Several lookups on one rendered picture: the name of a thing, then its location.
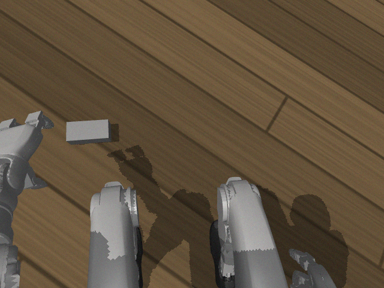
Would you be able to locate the left robot hand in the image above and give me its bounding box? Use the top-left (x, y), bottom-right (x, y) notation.
top-left (0, 111), bottom-right (54, 190)

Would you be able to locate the right robot hand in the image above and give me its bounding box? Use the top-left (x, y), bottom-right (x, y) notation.
top-left (289, 249), bottom-right (336, 288)

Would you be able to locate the left robot arm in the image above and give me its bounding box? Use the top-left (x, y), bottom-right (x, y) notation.
top-left (0, 154), bottom-right (28, 288)

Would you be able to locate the small box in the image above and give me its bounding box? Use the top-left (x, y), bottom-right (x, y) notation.
top-left (66, 119), bottom-right (111, 145)

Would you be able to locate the right robot foot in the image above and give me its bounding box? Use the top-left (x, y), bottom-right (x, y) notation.
top-left (209, 220), bottom-right (235, 288)

